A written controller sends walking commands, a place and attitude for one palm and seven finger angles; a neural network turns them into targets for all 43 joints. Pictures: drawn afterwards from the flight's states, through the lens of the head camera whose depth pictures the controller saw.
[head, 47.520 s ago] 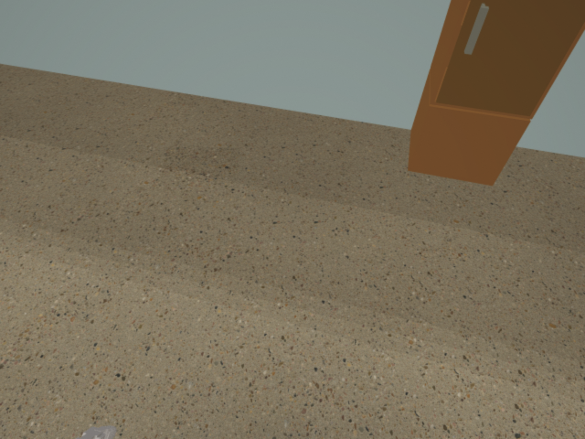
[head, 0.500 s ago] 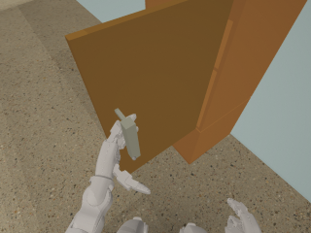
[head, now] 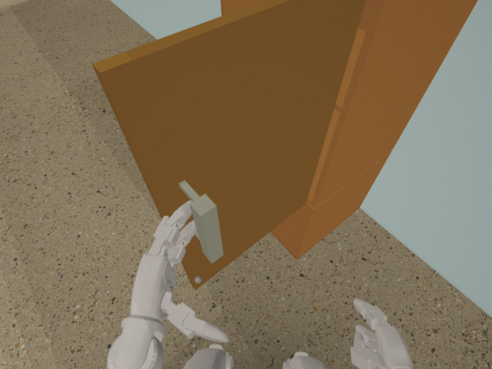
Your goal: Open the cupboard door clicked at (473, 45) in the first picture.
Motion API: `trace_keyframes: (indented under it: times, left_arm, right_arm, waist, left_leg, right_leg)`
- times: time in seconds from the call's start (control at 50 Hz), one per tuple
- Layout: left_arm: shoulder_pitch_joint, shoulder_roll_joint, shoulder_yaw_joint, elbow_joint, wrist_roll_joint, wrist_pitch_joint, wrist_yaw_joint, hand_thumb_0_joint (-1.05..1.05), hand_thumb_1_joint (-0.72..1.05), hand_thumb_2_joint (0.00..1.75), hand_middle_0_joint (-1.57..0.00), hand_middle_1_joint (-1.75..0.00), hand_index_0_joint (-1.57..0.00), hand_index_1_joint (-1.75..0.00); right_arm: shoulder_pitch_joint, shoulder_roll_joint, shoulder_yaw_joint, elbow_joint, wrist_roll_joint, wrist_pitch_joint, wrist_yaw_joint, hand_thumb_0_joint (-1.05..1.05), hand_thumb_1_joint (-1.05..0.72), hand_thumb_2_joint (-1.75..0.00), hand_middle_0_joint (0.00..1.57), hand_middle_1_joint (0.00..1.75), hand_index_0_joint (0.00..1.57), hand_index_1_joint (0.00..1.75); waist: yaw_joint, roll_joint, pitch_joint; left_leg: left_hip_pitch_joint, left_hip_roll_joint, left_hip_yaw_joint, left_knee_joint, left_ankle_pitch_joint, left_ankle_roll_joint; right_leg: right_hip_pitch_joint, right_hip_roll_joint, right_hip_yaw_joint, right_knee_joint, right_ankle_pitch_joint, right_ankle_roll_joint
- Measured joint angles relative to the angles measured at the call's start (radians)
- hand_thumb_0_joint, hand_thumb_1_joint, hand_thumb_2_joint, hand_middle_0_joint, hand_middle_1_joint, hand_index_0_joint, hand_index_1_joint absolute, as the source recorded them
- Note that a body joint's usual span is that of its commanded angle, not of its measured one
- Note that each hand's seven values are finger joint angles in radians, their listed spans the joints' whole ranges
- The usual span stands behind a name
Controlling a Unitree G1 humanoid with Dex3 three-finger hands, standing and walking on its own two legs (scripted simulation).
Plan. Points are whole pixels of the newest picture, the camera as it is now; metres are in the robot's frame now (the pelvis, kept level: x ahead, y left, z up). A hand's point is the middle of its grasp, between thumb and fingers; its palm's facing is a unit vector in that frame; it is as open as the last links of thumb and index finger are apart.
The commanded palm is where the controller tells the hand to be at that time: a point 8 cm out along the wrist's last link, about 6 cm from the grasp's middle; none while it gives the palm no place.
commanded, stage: slide the hand sideways off the handle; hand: left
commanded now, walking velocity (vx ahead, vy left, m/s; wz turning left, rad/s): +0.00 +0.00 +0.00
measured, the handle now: (200, 223) +0.33 +0.10 +0.06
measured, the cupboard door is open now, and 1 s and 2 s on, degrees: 92 91 91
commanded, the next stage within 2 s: draw the hand back to the body in 0.52 s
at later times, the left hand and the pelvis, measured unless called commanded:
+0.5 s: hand (156, 311) +0.20 +0.14 +0.05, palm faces +0.00 -1.00 -0.05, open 16.3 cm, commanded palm +0.17 +0.20 +0.06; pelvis +0.00 -0.02 -0.01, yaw +1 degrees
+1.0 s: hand (116, 300) +0.19 +0.17 +0.10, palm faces +0.00 -1.00 -0.08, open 16.3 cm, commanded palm +0.16 +0.23 +0.12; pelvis +0.01 -0.01 +0.02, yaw +1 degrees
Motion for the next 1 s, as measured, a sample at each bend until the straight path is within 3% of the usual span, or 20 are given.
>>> trace_keyframes:
  times: [0.24,0.54,0.64,0.86,1.0]
  left_arm:
    - [0.166,0.049,0.094,-0.115,-0.063,-0.028,-0.094,-0.01,-0.50,0.30,-0.17,-0.31,-0.17,-0.31]
    - [0.238,0.110,0.239,-0.128,-0.174,-0.029,-0.230,-0.01,-0.50,0.30,-0.16,-0.30,-0.15,-0.30]
    - [0.217,0.115,0.246,-0.115,-0.196,-0.041,-0.259,-0.01,-0.50,0.30,-0.15,-0.30,-0.15,-0.30]
    - [0.226,0.145,0.281,-0.202,-0.210,0.063,-0.238,-0.01,-0.50,0.30,-0.16,-0.30,-0.15,-0.30]
    - [0.255,0.161,0.308,-0.224,-0.229,0.101,-0.258,-0.01,-0.50,0.30,-0.15,-0.30,-0.15,-0.30]
  right_arm:
    - [0.005,-0.015,-0.014,-0.019,0.005,-0.032,-0.020,0.01,-0.90,-0.89,0.20,0.30,0.20,0.30]
    - [0.004,-0.020,-0.027,0.000,0.021,-0.047,-0.059,0.01,-0.90,-0.89,0.20,0.30,0.20,0.30]
    - [0.002,-0.031,-0.024,0.005,0.021,-0.069,-0.067,0.01,-0.90,-0.89,0.20,0.30,0.20,0.30]
    - [0.028,-0.011,-0.008,0.003,0.043,-0.057,-0.076,0.01,-0.90,-0.89,0.20,0.30,0.20,0.30]
    - [0.046,-0.023,0.003,-0.002,0.048,-0.078,-0.081,0.01,-0.90,-0.89,0.20,0.30,0.20,0.30]
  waist:
    - [0.006,0.002,-0.019]
    - [0.007,0.001,-0.036]
    - [0.008,0.006,-0.034]
    - [-0.002,0.017,-0.028]
    - [0.001,0.022,-0.025]
  left_leg:
    - [-0.030,0.007,-0.023,0.032,-0.021,-0.018]
    - [-0.056,0.020,-0.047,0.060,-0.027,-0.038]
    - [-0.078,0.021,-0.056,0.079,-0.028,-0.038]
    - [0.029,0.021,-0.046,-0.009,0.000,-0.028]
    - [0.108,0.016,-0.042,-0.079,0.020,-0.019]
  right_leg:
    - [-0.024,0.008,-0.022,0.028,-0.025,-0.018]
    - [-0.042,0.021,-0.046,0.047,-0.032,-0.036]
    - [-0.058,0.021,-0.055,0.058,-0.031,-0.037]
    - [0.048,0.025,-0.041,-0.038,0.005,-0.025]
    - [0.131,0.023,-0.034,-0.113,0.030,-0.015]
